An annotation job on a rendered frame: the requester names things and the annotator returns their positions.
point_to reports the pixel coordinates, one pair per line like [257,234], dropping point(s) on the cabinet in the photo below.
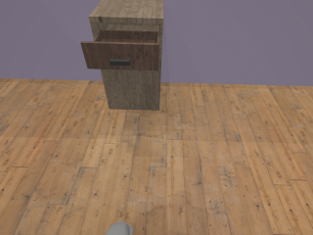
[131,89]

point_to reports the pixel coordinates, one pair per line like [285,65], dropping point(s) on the robot left thigh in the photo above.
[120,228]

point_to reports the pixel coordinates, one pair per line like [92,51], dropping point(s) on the handle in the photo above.
[120,62]

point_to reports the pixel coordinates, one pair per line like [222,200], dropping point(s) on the drawer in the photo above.
[141,46]

